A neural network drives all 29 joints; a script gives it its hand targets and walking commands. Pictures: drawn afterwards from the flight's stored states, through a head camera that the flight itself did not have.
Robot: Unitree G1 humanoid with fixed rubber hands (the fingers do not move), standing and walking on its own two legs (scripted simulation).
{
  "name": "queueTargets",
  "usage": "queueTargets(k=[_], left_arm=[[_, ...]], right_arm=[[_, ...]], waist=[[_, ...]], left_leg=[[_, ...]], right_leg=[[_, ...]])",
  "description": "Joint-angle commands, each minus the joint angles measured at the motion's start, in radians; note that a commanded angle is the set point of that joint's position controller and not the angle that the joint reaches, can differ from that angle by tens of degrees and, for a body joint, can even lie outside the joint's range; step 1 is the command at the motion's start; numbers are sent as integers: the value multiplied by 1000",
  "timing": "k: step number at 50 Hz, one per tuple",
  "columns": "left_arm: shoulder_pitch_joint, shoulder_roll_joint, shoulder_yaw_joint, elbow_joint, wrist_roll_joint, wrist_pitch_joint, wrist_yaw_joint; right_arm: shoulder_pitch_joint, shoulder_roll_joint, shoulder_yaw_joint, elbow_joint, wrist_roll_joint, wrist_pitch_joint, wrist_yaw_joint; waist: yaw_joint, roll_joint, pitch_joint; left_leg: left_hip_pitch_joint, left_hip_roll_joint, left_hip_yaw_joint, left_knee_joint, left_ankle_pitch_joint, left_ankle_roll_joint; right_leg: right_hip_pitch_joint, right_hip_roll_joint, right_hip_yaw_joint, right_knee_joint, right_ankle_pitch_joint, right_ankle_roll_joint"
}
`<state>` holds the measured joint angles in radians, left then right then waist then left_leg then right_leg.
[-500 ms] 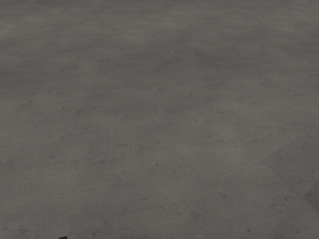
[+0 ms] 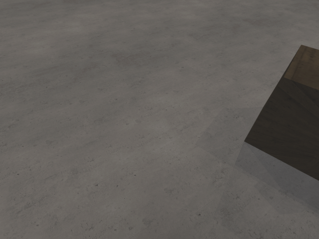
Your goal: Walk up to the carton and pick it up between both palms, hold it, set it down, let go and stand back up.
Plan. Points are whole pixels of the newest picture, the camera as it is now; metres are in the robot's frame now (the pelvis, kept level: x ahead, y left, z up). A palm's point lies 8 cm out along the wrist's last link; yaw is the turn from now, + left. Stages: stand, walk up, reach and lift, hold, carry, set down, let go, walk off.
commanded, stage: walk up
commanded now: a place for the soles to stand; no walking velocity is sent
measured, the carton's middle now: out of the picture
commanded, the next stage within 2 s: none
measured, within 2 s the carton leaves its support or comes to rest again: neither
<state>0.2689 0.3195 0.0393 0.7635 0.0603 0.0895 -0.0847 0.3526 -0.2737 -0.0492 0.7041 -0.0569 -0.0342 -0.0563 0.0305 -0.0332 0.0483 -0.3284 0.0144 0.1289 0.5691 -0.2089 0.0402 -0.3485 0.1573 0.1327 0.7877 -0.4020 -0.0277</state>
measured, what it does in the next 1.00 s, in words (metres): steps to the right, turning right: right foot, then left foot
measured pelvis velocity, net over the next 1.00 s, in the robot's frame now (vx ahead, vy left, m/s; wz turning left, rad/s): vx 0.23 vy -0.32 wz -0.66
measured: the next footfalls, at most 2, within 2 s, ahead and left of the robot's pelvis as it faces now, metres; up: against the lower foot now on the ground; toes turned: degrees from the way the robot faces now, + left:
right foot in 0.36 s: +0.17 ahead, -0.29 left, +0.00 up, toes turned -21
left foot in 0.72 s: +0.36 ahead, -0.17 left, +0.00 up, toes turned -23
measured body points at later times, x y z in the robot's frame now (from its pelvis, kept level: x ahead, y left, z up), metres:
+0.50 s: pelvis +0.11 -0.17 +0.00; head +0.12 -0.19 +0.45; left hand +0.33 +0.04 -0.10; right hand +0.05 -0.45 -0.13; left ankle +0.12 +0.02 -0.65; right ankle +0.13 -0.28 -0.72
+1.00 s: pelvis +0.23 -0.32 +0.01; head +0.25 -0.33 +0.46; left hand +0.48 -0.19 -0.11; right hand +0.06 -0.56 -0.10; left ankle +0.32 -0.16 -0.72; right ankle +0.23 -0.53 -0.67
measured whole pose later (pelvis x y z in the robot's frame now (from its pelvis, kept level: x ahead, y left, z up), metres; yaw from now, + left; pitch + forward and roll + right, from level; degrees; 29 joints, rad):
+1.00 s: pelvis +0.23 -0.32 +0.01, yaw -38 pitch -2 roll +2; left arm 0.23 0.28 0.06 0.69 0.05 0.06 -0.13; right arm 0.45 -0.28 -0.05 0.77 -0.07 -0.08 -0.06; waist -0.02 -0.05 0.08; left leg -0.11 0.17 0.22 0.46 -0.28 0.00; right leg -0.60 -0.09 0.05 0.89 -0.23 0.04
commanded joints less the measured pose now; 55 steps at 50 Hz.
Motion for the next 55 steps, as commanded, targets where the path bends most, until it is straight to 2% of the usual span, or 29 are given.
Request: queueTargets(k=[1,3,6,10,15,16,17,18,19,20,21,24,25,29,31,33,35,36,37,38,39,41,43,45,49,51,53,54,55], left_arm=[[-38,167,48,-109,52,-13,6],[-26,128,48,-96,34,-11,-11],[-65,46,26,-106,2,-19,-45],[-184,18,21,-143,-16,-39,-64],[-151,1,30,-128,-12,-71,-66],[-109,10,36,-112,-8,-77,-59],[-23,46,54,-84,-6,-84,-45],[108,119,88,-40,-11,-91,-19],[174,216,106,-32,-12,-93,4],[138,305,118,-53,-36,-83,19],[93,280,115,-49,-54,-68,34],[-34,156,77,-99,-25,-61,48],[-57,130,68,-110,-20,-65,42],[-29,97,59,-123,-5,-82,22],[-37,104,60,-126,1,-78,19],[-56,108,58,-129,-9,-70,15],[-74,84,40,-135,-15,-64,10],[-72,56,28,-150,-11,-66,6],[0,0,7,-165,-7,-68,0],[17,76,34,-158,11,-48,11],[-8,119,48,-155,27,-31,12],[-39,96,53,-159,27,-25,5],[-18,34,39,-150,8,-34,-15],[-10,-1,30,-150,-4,-40,-34],[-85,-28,32,-165,-24,-63,-55],[-99,-27,38,-157,-20,-77,-56],[-43,-22,46,-137,-19,-88,-46],[38,11,65,-112,-18,-97,-35],[165,73,93,-67,-14,-105,-14]], right_arm=[[58,-160,-60,-43,-19,-32,-29],[31,-135,-50,-39,-10,-45,-24],[31,-159,-56,-29,-8,-51,-18],[90,-205,-70,-20,-14,-53,-16],[72,-239,-89,-28,-14,-30,-19],[52,-246,-90,-30,-14,-20,-20],[47,-230,-82,-34,-15,-10,-17],[87,-164,-58,-40,-16,-1,-5],[100,-91,-36,-85,-13,3,20],[85,-97,-40,-148,22,8,30],[42,-130,-43,-157,37,14,33],[105,-141,-39,-117,32,-5,33],[133,-133,-37,-103,27,-10,35],[127,-107,-20,-97,29,-4,30],[106,-97,-22,-107,30,-7,25],[106,-91,-31,-111,25,-15,21],[181,-120,-56,-114,8,-27,7],[251,-162,-70,-114,-10,-32,-2],[294,-238,-86,-119,-35,-34,-21],[231,-256,-93,-100,-33,-19,-35],[198,-203,-77,-81,-23,-20,-39],[154,-150,-55,-70,-15,-38,-30],[99,-151,-46,-53,-12,-56,-26],[68,-166,-50,-38,-15,-67,-22],[58,-211,-63,-15,-8,-70,-15],[89,-213,-69,-3,-5,-63,-12],[81,-227,-71,-8,-8,-41,-13],[83,-204,-59,-15,-7,-28,-10],[135,-147,-33,-19,-7,-16,-1]], waist=[[-33,58,44],[-18,43,24],[-33,159,25],[-72,175,47],[-33,216,14],[-1,207,-9],[53,121,-53],[121,-69,-125],[139,-293,-113],[136,-327,-133],[130,-216,-102],[39,-78,-4],[23,-90,-14],[28,-105,-14],[28,-62,-26],[8,-53,-27],[-55,22,-21],[-100,74,-45],[-116,253,-87],[-66,186,-14],[-58,95,53],[-59,67,76],[-41,136,83],[-25,167,49],[-32,174,35],[-39,180,35],[-1,166,46],[47,80,18],[101,-68,-70]], left_leg=[[262,513,-515,-364,-355,197],[235,401,-267,-334,-209,148],[212,335,-60,-331,-115,142],[227,361,46,-350,-102,168],[174,348,179,-287,-25,139],[153,355,190,-226,-21,133],[103,340,217,-69,28,121],[51,266,260,209,44,83],[-188,181,211,470,-295,22],[-356,84,44,584,-517,1],[-352,117,-75,672,-471,14],[-277,159,-100,574,-237,-6],[-202,151,-92,522,-214,-17],[-123,110,-46,281,-182,-42],[-60,87,-40,196,-111,-31],[74,57,-29,78,-10,-15],[344,65,-75,-21,22,11],[476,170,-220,-96,-135,55],[514,460,-606,-302,-505,161],[379,592,-772,-375,-655,264],[310,554,-696,-363,-602,257],[228,454,-444,-363,-441,190],[170,391,-245,-363,-241,159],[134,363,-118,-363,-172,155],[79,322,39,-345,-191,140],[58,314,66,-317,-166,128],[45,324,85,-219,-90,119],[-3,299,116,-79,-29,99],[-36,226,159,195,-3,66]], right_leg=[[-428,-187,29,343,14,77],[-369,-215,25,331,110,95],[-312,-226,-56,251,169,105],[-260,-264,-120,71,178,76],[-13,-232,-191,-122,169,14],[63,-216,-211,-160,145,-3],[194,-185,-216,-215,143,-26],[344,-130,-191,-257,111,-56],[456,-280,151,-328,159,-137],[430,-401,496,-482,1,-251],[360,-421,469,-516,-82,-285],[183,-337,229,-449,143,-220],[115,-319,182,-454,177,-204],[25,-300,203,-467,170,-218],[-3,-284,215,-453,102,-203],[-92,-246,198,-418,-11,-164],[-308,-185,156,-305,-157,-77],[-416,-135,107,-155,-181,-12],[-479,-57,-23,198,-182,53],[-506,-104,-48,385,-178,65],[-517,-157,-26,437,-86,74],[-484,-194,5,434,25,85],[-402,-227,-4,360,107,95],[-318,-242,-40,275,150,93],[-137,-263,-118,16,211,51],[-30,-244,-170,-61,225,28],[78,-224,-220,-142,201,5],[204,-192,-238,-181,208,-9],[355,-153,-221,-219,153,-25]])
